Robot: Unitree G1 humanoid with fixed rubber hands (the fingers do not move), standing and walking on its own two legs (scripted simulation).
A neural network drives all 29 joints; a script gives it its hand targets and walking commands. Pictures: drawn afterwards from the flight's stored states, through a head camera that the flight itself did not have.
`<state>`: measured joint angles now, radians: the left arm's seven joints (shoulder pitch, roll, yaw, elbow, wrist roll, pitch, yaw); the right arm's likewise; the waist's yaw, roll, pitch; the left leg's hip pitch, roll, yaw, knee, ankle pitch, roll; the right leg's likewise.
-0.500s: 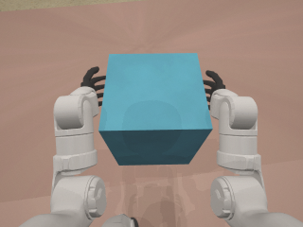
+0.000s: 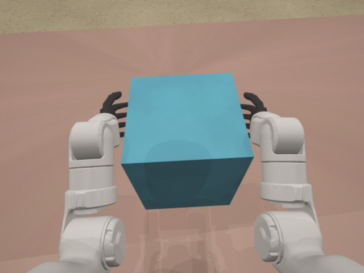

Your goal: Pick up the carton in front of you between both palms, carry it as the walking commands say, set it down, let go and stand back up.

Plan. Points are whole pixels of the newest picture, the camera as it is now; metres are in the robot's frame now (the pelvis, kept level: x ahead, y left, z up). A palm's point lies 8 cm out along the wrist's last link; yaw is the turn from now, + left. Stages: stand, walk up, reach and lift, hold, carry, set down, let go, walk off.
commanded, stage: carry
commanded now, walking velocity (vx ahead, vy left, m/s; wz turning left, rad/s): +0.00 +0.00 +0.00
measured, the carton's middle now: (184, 147) +0.36 +0.00 +0.04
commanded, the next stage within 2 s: none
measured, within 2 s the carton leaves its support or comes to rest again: neither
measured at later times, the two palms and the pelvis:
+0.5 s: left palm (93, 140) +0.32 +0.17 +0.14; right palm (258, 144) +0.31 -0.13 +0.13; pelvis -0.04 +0.01 +0.00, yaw +0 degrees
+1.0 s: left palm (88, 153) +0.29 +0.17 +0.13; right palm (258, 155) +0.29 -0.13 +0.13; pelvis -0.06 +0.02 +0.00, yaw +1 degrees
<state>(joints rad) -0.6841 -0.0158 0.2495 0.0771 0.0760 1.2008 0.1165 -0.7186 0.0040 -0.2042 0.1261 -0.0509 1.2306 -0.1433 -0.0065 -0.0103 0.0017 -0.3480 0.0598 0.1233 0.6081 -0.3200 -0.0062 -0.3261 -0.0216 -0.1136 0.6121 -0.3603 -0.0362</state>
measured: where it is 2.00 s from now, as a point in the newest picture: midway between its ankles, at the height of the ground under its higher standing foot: outside the picture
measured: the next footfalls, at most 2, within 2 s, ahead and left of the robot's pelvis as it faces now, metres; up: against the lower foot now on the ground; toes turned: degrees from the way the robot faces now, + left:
none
